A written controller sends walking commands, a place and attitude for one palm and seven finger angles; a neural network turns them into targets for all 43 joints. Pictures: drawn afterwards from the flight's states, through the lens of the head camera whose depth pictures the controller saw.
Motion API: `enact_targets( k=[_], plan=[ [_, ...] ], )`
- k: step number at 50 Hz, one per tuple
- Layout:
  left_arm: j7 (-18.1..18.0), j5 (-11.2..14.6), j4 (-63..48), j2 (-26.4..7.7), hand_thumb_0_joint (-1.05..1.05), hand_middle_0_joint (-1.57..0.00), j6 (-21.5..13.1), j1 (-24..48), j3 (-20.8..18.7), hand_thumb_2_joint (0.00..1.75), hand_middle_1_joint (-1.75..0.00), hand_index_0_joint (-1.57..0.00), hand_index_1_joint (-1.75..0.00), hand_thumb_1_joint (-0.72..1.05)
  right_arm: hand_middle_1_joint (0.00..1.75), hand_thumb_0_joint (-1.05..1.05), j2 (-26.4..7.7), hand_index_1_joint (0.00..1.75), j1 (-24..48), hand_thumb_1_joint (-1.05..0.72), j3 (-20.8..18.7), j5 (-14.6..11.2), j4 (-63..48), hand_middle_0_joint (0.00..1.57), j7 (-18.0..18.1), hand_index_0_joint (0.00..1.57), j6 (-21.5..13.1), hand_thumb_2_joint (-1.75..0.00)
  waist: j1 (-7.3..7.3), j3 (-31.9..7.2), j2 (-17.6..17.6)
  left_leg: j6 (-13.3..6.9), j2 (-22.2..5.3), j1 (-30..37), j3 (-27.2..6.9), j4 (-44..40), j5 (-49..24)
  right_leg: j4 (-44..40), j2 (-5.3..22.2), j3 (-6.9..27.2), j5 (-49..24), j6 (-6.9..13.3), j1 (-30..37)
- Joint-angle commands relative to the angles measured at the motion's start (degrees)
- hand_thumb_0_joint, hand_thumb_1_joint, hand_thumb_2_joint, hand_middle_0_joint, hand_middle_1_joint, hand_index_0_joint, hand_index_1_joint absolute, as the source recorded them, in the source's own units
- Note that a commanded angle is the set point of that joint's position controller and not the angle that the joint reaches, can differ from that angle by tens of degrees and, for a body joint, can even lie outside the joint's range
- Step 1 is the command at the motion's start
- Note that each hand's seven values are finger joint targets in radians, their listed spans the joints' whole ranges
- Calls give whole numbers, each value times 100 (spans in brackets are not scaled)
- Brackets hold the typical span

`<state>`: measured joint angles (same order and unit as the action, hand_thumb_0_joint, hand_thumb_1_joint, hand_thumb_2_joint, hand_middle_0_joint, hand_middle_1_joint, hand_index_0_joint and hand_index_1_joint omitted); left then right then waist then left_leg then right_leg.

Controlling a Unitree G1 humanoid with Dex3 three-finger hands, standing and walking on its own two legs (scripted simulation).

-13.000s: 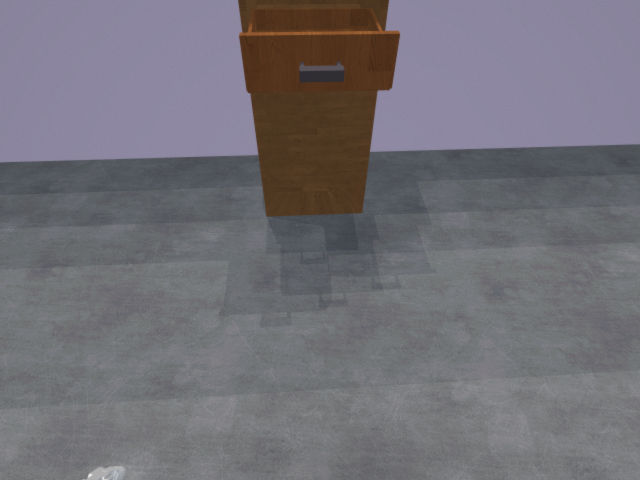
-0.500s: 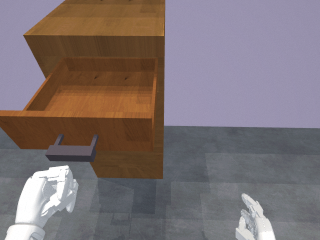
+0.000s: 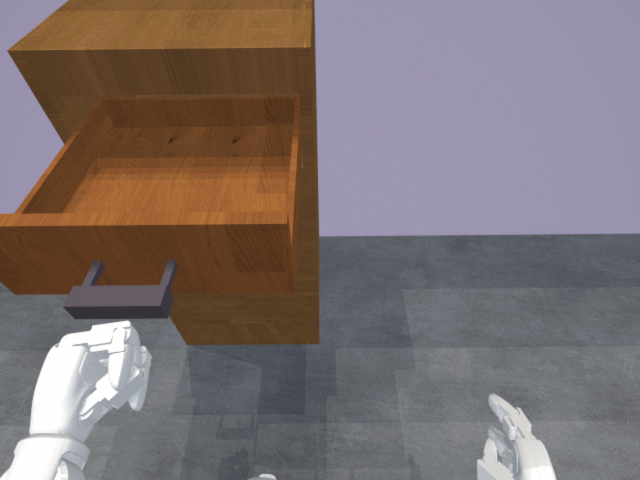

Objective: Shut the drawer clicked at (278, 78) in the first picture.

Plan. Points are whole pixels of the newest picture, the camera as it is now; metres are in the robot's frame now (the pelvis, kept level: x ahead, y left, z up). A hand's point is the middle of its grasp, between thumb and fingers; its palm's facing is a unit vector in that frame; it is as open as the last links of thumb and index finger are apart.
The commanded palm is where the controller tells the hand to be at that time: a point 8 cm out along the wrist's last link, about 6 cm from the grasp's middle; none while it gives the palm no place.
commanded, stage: bring the fist close to the handle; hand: left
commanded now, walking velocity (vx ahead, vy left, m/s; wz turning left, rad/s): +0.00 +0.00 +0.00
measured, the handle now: (127, 285) +0.32 +0.26 +0.09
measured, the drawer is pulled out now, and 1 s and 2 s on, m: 0.28 0.22 0.11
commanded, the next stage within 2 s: push the drawer shut in 0.14 s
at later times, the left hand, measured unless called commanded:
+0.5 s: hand (137, 352) +0.24 +0.22 +0.08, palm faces +0.08 -1.00 -0.06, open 3.3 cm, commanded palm +0.21 +0.27 +0.09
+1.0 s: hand (151, 303) +0.30 +0.22 +0.08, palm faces +0.06 -1.00 -0.04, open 3.2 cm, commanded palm +0.28 +0.27 +0.09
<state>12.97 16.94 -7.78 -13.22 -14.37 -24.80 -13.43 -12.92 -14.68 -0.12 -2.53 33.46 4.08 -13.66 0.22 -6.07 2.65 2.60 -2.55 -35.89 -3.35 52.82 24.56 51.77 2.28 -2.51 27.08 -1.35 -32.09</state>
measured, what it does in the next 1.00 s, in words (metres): stands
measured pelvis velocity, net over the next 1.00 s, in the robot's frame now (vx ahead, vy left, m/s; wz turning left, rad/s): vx -0.01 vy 0.00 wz -0.01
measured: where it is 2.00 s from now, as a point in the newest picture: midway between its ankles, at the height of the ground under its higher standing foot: outside the picture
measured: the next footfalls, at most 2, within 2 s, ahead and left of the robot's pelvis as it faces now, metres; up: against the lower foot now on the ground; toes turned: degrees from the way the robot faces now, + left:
none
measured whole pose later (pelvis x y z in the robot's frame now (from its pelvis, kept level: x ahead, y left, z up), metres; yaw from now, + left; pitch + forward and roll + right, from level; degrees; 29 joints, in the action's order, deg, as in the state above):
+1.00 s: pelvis -0.01 +0.00 +0.01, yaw +0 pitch +8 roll -1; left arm 15.0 15.9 15.7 -17.0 -12.1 1.5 -16.5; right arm -14.0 -14.4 1.3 -2.5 34.8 5.6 -9.6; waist -0.5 -4.3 2.1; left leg 2.4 -2.6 -35.8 -3.0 50.4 22.5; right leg 49.4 2.1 -2.1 24.8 -1.4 -32.2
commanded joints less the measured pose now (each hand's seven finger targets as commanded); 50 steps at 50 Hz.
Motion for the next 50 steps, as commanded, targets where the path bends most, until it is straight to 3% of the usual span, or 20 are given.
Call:
enact_targets(
  k=[1, 2, 4, 5, 12, 15, 17, 20, 23, 25, 26, 29, 32, 34, 37, 40, 43, 45, 48, 50],
  plan=[
    [37, 157, -1013, -867, 0, -140, -285, 366, -624, 90, -160, -140, -160, 90, 30, 0, -706, 30, 471, -90, -229, 2, -974, 20, 103, 20, -240, -90, -4, -566, -200, -332, 287, 559, 286, -791, -986, -936, -250, -126, -1150, 100, 190],
    [53, 178, -1036, -941, 0, -140, -302, 408, -717, 90, -160, -140, -160, 90, 30, 0, -711, 30, 446, -90, -238, 1, -982, 20, 106, 20, -227, -90, 10, -664, -260, -334, 286, 579, 286, -776, -1030, -924, -255, -121, -1202, 97, 218],
    [110, 211, -1097, -902, 0, -140, -351, 357, -689, 90, -160, -140, -160, 90, 30, 0, -691, 30, 456, -90, -228, -1, -1006, 20, 104, 20, -229, -90, 31, -737, -31, -329, 293, 660, 305, -754, -1163, -896, -244, -111, -1381, 109, 264],
    [111, 221, -1107, -971, 0, -140, -368, 344, -757, 90, -160, -140, -160, 90, 30, 0, -694, 30, 476, -90, -233, 4, -992, 20, 105, 20, -215, -90, 39, -790, -134, -338, 281, 666, 283, -750, -1214, -882, -262, -125, -1443, 116, 340],
    [228, 262, -1066, -889, 0, -140, -367, 316, -633, 90, -160, -140, -160, 90, 30, 0, -713, 30, 465, -90, -237, -8, -1022, 20, 103, 20, -210, -90, 4, -717, -71, -341, 299, 678, 279, -724, -1181, -896, -256, -104, -1456, 107, 229],
    [196, 227, -945, -1025, 0, -140, -357, 894, -652, 90, -160, -140, -160, 90, 30, 0, -764, 30, 436, -90, -196, 12, -964, 20, 143, 20, -173, -90, -112, -482, -184, -352, 286, 547, 254, -705, -948, -944, -274, -86, -1142, 97, 65],
    [207, 233, -885, -967, 0, -140, -367, 1133, -605, 90, -160, -140, -160, 90, 30, 0, -776, 30, 399, -90, -184, 9, -979, 20, 161, 20, -180, -90, -112, -601, -92, -345, 293, 621, 258, -726, -881, -950, -259, -75, -1032, 99, 16],
    [209, 236, -605, -1216, 0, -140, -331, 1460, -811, 90, -160, -140, -160, 90, 30, 0, -818, 30, 387, -90, -177, 10, -915, 20, 195, 20, -156, -90, -90, -660, -164, -348, 274, 598, 253, -724, -887, -979, -262, -41, -996, 111, 105],
    [274, 227, -441, -1226, 0, -140, -265, 1641, -787, 90, -160, -140, -160, 90, 30, 0, -817, 30, 390, -90, -162, 1, -920, 20, 188, 20, -143, -90, -41, -845, 103, -331, 282, 734, 272, -772, -1030, -943, -246, -50, -1201, 129, 190],
    [297, 277, -223, -1270, 0, -140, -201, 1640, -867, 90, -160, -140, -160, 90, 30, 0, -835, 30, 379, -90, -155, 9, -924, 20, 186, 20, -110, -90, -12, -897, -136, -334, 271, 692, 256, -794, -1150, -938, -259, -64, -1349, 130, 347],
    [319, 273, -149, -1219, 0, -140, -163, 1622, -853, 90, -160, -140, -160, 90, 30, 0, -824, 30, 406, -90, -156, 6, -958, 20, 183, 20, -89, -90, -3, -835, -62, -328, 276, 686, 287, -798, -1164, -941, -252, -62, -1396, 118, 297],
    [298, 288, -23, -1358, 0, -140, -155, 2233, -926, 90, -160, -140, -160, 90, 30, 0, -854, 30, 385, -90, -152, -1, -892, 20, 198, 20, -60, -90, -79, -752, -13, -311, 273, 701, 261, -831, -1018, -974, -263, -77, -1204, 120, 166],
    [304, 260, 104, -1199, 0, -140, -170, 2695, -722, 90, -160, -140, -160, 90, 30, 0, -864, 30, 391, -90, -147, 1, -869, 20, 219, 20, -40, -90, -157, -796, -17, -322, 280, 753, 263, -855, -900, -1002, -270, -69, -1051, 106, 73],
    [290, 220, 309, -1290, 0, -140, -172, 3085, -725, 90, -160, -140, -160, 90, 30, 0, -886, 30, 371, -90, -139, -5, -798, 20, 236, 20, -25, -90, -196, -751, -2, -315, 268, 764, 231, -888, -805, -1011, -274, -83, -922, 119, 12],
    [274, 161, 300, -1243, 0, -140, -180, 3216, -634, 90, -160, -140, -160, 90, 30, 0, -871, 30, 364, -90, -156, -3, -795, 20, 245, 20, -23, -90, -158, -1036, 131, -319, 264, 957, 237, -926, -932, -986, -272, -81, -1057, 135, 110],
    [227, 111, 650, -1461, 0, -140, -148, 3529, -732, 90, -160, -140, -160, 90, 30, 0, -921, 30, 326, -90, -138, 9, -709, 20, 259, 20, 22, -90, -191, -882, -127, -331, 240, 818, 218, -958, -799, -1055, -284, -66, -915, 129, 111],
    [206, 58, 752, -1432, 0, -140, -142, 3821, -703, 90, -160, -140, -160, 90, 30, 0, -889, 30, 337, -90, -137, 7, -708, 20, 244, 20, 53, -90, -171, -1025, 141, -310, 251, 952, 244, -1000, -910, -1027, -266, -71, -1061, 149, 168],
    [190, 50, 982, -1511, 0, -140, -124, 3900, -759, 90, -160, -140, -160, 90, 30, 0, -908, 30, 308, -90, -133, 17, -688, 20, 245, 20, 94, -90, -168, -986, -51, -319, 232, 895, 235, -1016, -937, -1052, -283, -78, -1087, 144, 217],
    [196, 37, 1155, -1389, 0, -140, -143, 4189, -660, 90, -160, -140, -160, 90, 30, 0, -880, 30, 319, -90, -124, 7, -695, 20, 224, 20, 145, -90, -198, -960, 34, -305, 247, 940, 273, -1049, -908, -1089, -275, -60, -1119, 140, 199],
    [168, 30, 1348, -1717, 0, -140, -177, 4275, -941, 90, -160, -140, -160, 90, 30, 0, -916, 30, 276, -90, -129, 18, -662, 20, 230, 20, 192, -90, -133, -979, -27, -311, 236, 873, 267, -1057, -915, -1106, -287, -34, -1091, 158, 299]
  ],
)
